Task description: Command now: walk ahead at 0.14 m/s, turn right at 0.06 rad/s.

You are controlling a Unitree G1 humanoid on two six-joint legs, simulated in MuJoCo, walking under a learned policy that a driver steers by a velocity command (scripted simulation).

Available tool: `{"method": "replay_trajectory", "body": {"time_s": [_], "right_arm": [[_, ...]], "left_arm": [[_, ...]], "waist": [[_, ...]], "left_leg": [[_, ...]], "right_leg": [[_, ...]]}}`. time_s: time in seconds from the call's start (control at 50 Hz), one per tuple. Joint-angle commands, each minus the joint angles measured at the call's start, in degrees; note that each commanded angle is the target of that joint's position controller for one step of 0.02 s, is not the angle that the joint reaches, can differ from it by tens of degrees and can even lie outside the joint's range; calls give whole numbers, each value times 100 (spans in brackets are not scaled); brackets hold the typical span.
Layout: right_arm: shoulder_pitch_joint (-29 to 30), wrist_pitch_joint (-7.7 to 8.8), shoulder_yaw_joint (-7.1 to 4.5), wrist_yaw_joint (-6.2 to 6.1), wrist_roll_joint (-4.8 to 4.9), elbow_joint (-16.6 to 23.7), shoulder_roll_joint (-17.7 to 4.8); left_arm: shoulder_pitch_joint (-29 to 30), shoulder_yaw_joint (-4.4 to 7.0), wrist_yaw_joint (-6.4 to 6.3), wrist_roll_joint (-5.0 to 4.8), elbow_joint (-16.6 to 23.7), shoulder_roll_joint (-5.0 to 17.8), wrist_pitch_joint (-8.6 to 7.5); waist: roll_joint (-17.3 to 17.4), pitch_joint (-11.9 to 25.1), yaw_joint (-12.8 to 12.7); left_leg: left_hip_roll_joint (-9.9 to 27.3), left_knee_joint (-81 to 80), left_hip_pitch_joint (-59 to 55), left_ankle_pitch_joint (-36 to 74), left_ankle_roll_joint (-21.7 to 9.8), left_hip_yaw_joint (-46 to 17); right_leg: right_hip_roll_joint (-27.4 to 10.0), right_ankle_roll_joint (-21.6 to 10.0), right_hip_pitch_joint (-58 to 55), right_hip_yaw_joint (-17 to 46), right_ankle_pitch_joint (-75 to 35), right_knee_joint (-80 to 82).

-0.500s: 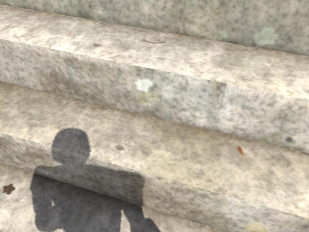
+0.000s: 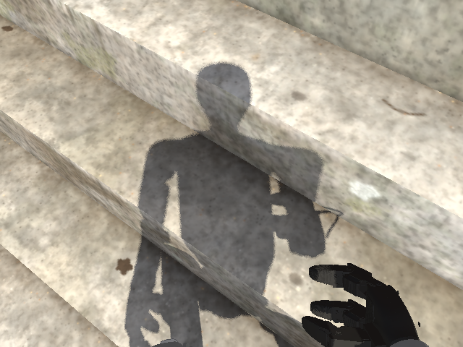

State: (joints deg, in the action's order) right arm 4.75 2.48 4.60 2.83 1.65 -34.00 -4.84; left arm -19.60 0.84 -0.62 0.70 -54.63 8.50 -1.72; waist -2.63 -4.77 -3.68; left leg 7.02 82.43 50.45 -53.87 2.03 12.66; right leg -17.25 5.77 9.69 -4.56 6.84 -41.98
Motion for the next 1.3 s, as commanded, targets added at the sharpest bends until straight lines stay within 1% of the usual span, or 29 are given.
{"method": "replay_trajectory", "body": {"time_s": [0.02, 0.06, 0.08, 0.12, 0.14, 0.16, 0.18, 0.2, 0.22, 0.24, 0.34, 0.4, 0.44, 0.46, 0.48, 0.5, 0.52, 0.54, 0.56, 0.62, 0.72, 0.92, 1.08, 1.12, 1.16, 1.18, 1.2, 1.24, 1.3], "right_arm": [[-3190, -345, -989, -381, 121, -913, -2118], [-1514, -243, -784, -375, -239, -835, -1208], [-760, -177, -457, -254, -267, -967, -76], [-1508, 279, -408, -84, -757, -1980, -50], [-410, 456, -459, -39, -898, -1844, -416], [2300, 570, -1238, -172, -868, -592, -3011], [2137, 438, -1412, -204, -203, -69, -3363], [933, 156, -933, -9, -56, 114, -1480], [-119, 117, -1061, 9, 188, 89, -1414], [-894, 378, -1012, 150, 299, -362, -1731], [-1961, -136, -791, -26, -52, -605, -1393], [-1391, -128, -582, -317, -284, 330, -1204], [-3723, -134, -747, -376, -475, -393, -1354], [-4909, -152, -814, -454, -515, -1087, -1231], [-4808, -171, -589, -418, -716, -1172, -610], [-3804, -70, -419, -364, -769, -922, -494], [-2721, -141, -372, -387, -484, -713, -606], [-1510, -217, -505, -529, -360, -352, -1362], [-730, -255, -587, -580, -232, -116, -1511], [-1054, -147, -477, -783, -362, -139, -1197], [-2028, -237, -479, -1046, -600, 284, -1410], [-971, -234, -386, -985, -551, 918, -1052], [-370, -268, -552, -739, -44, 1195, -823], [-845, -346, -572, -750, -26, 943, -402], [-353, -108, -433, -456, -34, 1191, 204], [-266, 44, -326, -379, 13, 1152, 189], [371, 145, -75, -373, 78, 1247, 368], [2031, 75, 13, -494, -96, 1413, 123], [593, 81, -124, -414, -214, 876, -86]], "left_arm": [[-449, 423, 478, -183, 374, 1109, -543], [614, 329, 185, -258, 1138, 646, -326], [2501, -129, 35, -398, 1712, -188, -272], [2485, -268, -186, -491, 2521, -366, -341], [1618, -111, -146, -455, 2852, 216, -320], [-1603, 334, -67, -78, 2225, 1287, -301], [-4716, 379, -100, 150, 607, 1197, -220], [-3286, 209, -100, 84, 345, 1124, -134], [-1606, 642, -25, 28, 676, 1981, -257], [-637, 658, -64, -297, 1204, 1732, -161], [2044, 339, -332, -31, 2116, 709, -86], [1723, 310, -383, 85, 2398, 935, -92], [2338, 329, -386, 179, 2648, 1233, 99], [3235, 49, -153, 116, 2956, 520, -73], [3521, -167, 74, -158, 2930, -95, -192], [2710, -329, 322, -40, 3130, -556, -236], [1224, -371, 486, 6, 2869, -704, -240], [-213, -283, 615, -128, 2653, -497, -42], [-168, -179, 530, -202, 2616, 67, 160], [1165, -20, 94, -156, 2901, 703, 450], [1742, 44, -193, -200, 2975, 581, 501], [603, 101, -287, -202, 2298, 691, 630], [205, 35, -28, 120, 1294, 613, 872], [-208, 26, 111, 52, 799, 392, 795], [-466, 166, 169, 182, 863, 1239, 508], [-684, 296, 220, 135, 953, 1777, 454], [-772, 470, 111, -51, 1058, 2211, 401], [-754, 212, -293, 62, 1161, 1364, 462], [-697, 96, -353, 210, 1167, 961, 325]], "waist": [[684, 4119, 666], [1410, 2355, 257], [1387, 456, 772], [2211, -1249, 450], [1728, -1126, -903], [1515, 172, -3169], [404, 2753, -3309], [-1971, 2834, -1272], [-4043, 2512, 27], [-2884, 2505, 259], [89, 1547, 1497], [-225, 494, 1296], [214, 1365, 2377], [1094, 1881, 2490], [878, 1409, 2164], [1287, 523, 1052], [737, 121, -92], [879, 342, -1070], [635, -53, -1089], [39, 26, -284], [617, 964, 568], [1157, 1235, 341], [744, 907, 511], [-195, 859, 562], [-1496, 1069, 479], [-1158, 1204, 342], [-1041, 599, 12], [-200, -746, -517], [-302, 252, -36]], "left_leg": [[1242, -4165, -8802, 7203, -1447, -3213], [905, -4390, -7045, 8456, -842, -1721], [329, -7513, -4772, 7351, -323, -772], [377, -9475, -5489, 11859, -278, -23], [-153, -8960, -4179, 14990, 146, 473], [47, -4118, -5741, 17281, 220, -184], [461, -2443, -6832, 14903, -235, -893], [-155, -2781, -4449, 5120, 42, -1753], [-1003, -453, -862, 2264, 231, -1842], [-1320, 1250, 1788, 1477, 312, -2500], [-613, 2142, -1203, 3256, 345, -894], [-661, -185, -779, 2864, 23, -1180], [-1427, -3618, -4368, 4628, -335, 555], [-324, -3880, -5638, 6563, -780, -1278], [-350, -4382, -4238, 6059, -543, -2052], [-450, -5746, -2268, 6193, -537, -3739], [-61, -6054, -1670, 6848, -272, -4345], [612, -6448, -1299, 3428, -756, -5717], [633, -6599, -525, 347, -858, -5695], [297, -5979, -324, 492, -802, -4414], [443, -5342, -2034, 1533, -1099, -3596], [896, -4123, -1534, 1430, -1405, -2596], [1050, -2401, -201, 1274, -839, -1774], [574, 391, 203, 1042, -682, -965], [-58, 6193, 2883, 1563, 161, -684], [-196, 7228, 3601, 1875, 332, -965], [-3, 6240, 4378, 2598, 311, -1385], [115, 5011, 4921, 3252, 437, -1298], [-56, 4798, 4567, 4665, 309, -1379]], "right_leg": [[1337, -106, 4380, 970, 2395, -5239], [1559, -348, 5432, -62, 3880, -6225], [1421, -674, 4563, 288, 4059, -5753], [2420, -487, 5231, -779, 6776, -7104], [2671, -585, 3305, -1137, 6952, -5287], [2222, -674, 2736, 152, 6134, -357], [736, -1176, 318, 2065, -312, 3446], [901, -945, -1653, 3065, -1777, 1940], [1232, -1246, -3756, 2960, -4369, -83], [662, -1881, -5173, 3136, -4379, -818], [465, -1148, 1380, 2392, -2003, -783], [1223, -830, 1582, 1565, 41, 179], [1958, -906, 1905, 586, -2307, -976], [1966, -714, 2893, 723, -133, -3209], [2404, -665, 2640, 1083, 1132, -5304], [2840, -773, 2462, 2049, 1270, -6477], [2793, -704, 2366, 2184, 975, -7041], [2544, -487, 2835, 2280, 598, -7155], [2059, -333, 3098, 1817, 493, -7276], [1872, -123, 3251, 1378, -221, -6788], [1921, -63, 3542, 1163, -1033, -6279], [1724, -59, 2844, 624, -813, -5475], [1417, -1522, 467, -551, -1371, 1407], [1536, -1584, 204, 33, -298, 2214], [293, -1533, -333, 2356, -4246, 829], [-159, -1858, -452, 3179, -2937, 1302], [-681, -2437, -234, 5147, 2177, 3119], [-445, -2168, -48, 5409, 3674, 3798], [-8, -2015, -1036, 4001, 2374, 2986]]}}
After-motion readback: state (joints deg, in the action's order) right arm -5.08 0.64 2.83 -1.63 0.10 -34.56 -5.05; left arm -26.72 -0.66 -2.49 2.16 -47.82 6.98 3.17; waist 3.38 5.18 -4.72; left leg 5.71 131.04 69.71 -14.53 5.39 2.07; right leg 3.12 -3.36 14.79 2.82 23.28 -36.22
